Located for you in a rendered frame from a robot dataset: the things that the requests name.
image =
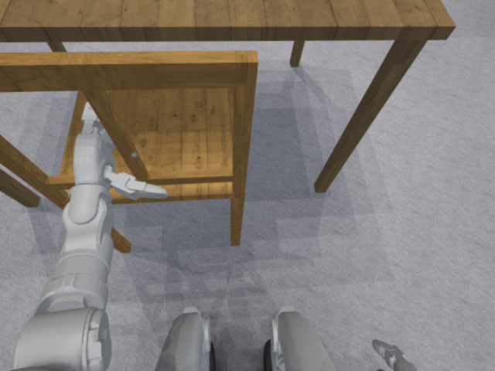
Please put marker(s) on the robot left upper arm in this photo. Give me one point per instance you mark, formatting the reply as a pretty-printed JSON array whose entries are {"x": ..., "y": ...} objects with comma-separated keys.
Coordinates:
[{"x": 70, "y": 340}]

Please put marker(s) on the robot left thigh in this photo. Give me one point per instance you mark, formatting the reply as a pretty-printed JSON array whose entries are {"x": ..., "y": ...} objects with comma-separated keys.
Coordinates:
[{"x": 188, "y": 339}]

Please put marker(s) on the chair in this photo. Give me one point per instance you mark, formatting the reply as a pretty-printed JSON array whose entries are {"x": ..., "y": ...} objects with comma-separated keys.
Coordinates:
[{"x": 188, "y": 115}]

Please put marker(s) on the robot left forearm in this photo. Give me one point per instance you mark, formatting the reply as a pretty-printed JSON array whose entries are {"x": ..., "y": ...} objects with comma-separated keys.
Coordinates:
[{"x": 81, "y": 273}]

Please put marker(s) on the right robot hand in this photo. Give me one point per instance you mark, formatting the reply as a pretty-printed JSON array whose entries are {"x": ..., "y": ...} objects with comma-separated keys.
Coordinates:
[{"x": 393, "y": 356}]

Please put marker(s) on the left robot hand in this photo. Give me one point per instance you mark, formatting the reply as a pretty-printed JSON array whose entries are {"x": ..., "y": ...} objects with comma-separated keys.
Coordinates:
[{"x": 92, "y": 152}]

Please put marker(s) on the robot right shin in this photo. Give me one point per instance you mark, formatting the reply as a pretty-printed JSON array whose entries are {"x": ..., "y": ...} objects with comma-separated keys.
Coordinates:
[{"x": 277, "y": 362}]

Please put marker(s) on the table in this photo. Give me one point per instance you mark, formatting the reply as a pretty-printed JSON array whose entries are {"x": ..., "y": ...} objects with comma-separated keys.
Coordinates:
[{"x": 410, "y": 23}]

